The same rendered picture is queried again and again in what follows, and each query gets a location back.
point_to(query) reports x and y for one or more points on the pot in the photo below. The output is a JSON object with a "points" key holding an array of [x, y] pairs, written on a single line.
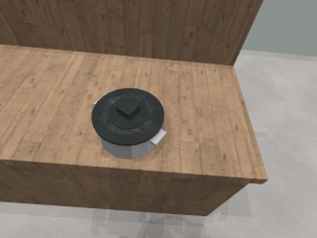
{"points": [[133, 151]]}

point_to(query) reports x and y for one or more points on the lid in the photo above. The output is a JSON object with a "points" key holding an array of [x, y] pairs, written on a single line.
{"points": [[117, 129]]}

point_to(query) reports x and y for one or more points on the knob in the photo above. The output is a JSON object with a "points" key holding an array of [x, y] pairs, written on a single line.
{"points": [[128, 108]]}

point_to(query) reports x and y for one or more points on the table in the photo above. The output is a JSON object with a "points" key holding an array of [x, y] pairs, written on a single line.
{"points": [[58, 57]]}

